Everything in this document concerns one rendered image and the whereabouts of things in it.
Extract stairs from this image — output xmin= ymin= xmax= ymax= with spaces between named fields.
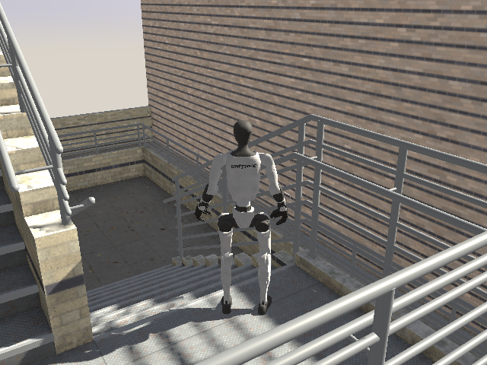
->
xmin=0 ymin=168 xmax=56 ymax=365
xmin=87 ymin=265 xmax=277 ymax=338

